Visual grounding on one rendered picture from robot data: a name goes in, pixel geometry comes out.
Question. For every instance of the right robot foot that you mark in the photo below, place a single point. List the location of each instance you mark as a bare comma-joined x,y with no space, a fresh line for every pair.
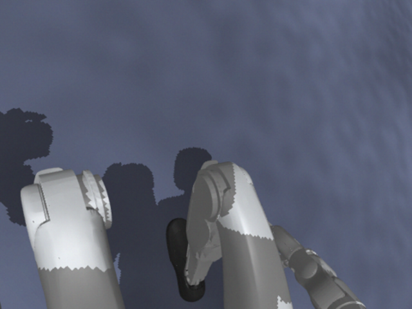
177,244

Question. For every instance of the right robot hand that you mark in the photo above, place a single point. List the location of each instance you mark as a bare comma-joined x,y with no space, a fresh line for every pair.
286,243

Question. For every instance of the right robot arm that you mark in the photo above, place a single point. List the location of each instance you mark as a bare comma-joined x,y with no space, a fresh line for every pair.
325,289

